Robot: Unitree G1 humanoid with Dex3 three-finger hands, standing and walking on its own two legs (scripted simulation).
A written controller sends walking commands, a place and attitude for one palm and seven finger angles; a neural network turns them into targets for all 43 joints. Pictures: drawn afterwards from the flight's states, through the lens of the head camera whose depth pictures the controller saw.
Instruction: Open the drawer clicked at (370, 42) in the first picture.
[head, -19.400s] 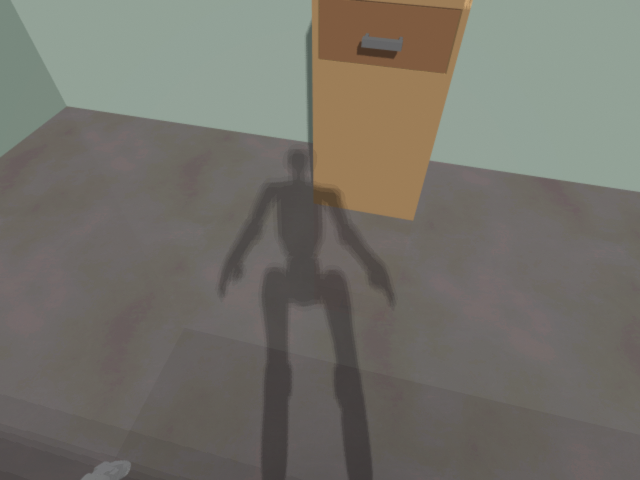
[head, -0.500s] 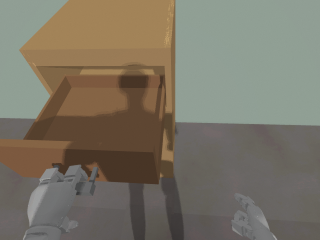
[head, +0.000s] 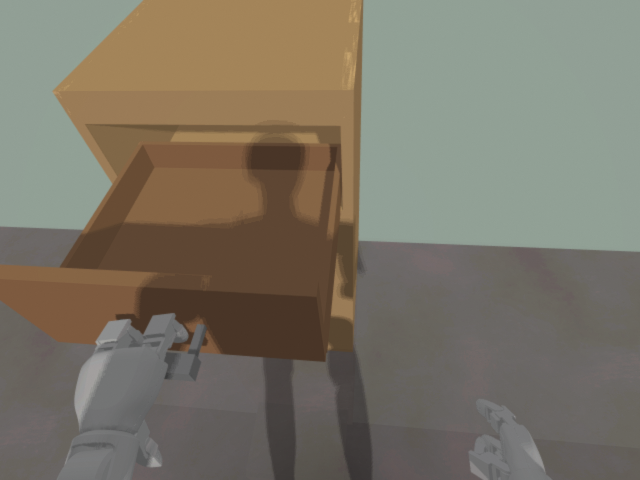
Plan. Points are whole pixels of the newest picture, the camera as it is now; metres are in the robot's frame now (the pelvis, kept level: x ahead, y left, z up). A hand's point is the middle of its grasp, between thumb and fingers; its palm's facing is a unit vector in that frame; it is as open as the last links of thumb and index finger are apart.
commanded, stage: lift the hand off the handle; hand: left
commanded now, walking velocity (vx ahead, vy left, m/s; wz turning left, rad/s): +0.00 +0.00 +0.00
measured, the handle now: (154, 346) +0.25 +0.25 +0.03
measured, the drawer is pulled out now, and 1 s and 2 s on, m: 0.30 0.30 0.30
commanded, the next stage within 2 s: draw the hand back to the body in 1.24 s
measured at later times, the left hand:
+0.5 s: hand (113, 371) +0.20 +0.25 +0.08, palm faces +0.06 -0.09 -0.99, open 13.8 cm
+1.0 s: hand (76, 334) +0.21 +0.25 +0.15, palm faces +0.10 -0.10 -0.99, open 13.9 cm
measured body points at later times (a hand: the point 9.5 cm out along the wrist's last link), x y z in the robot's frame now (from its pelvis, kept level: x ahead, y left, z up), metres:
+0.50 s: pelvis +0.01 +0.01 +0.02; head +0.02 -0.03 +0.47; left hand +0.20 +0.25 +0.14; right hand +0.23 -0.20 -0.08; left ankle -0.01 +0.12 -0.70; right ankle +0.00 -0.08 -0.70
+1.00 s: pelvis +0.01 +0.02 +0.04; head +0.01 -0.02 +0.48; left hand +0.20 +0.26 +0.20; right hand +0.24 -0.18 -0.06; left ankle -0.01 +0.12 -0.70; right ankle +0.00 -0.08 -0.70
